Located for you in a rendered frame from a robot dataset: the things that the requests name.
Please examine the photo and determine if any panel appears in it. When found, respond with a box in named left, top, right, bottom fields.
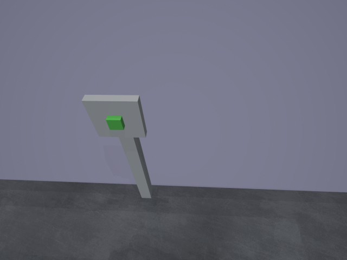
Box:
left=82, top=95, right=152, bottom=198

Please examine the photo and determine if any button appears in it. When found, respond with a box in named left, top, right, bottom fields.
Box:
left=106, top=116, right=125, bottom=130

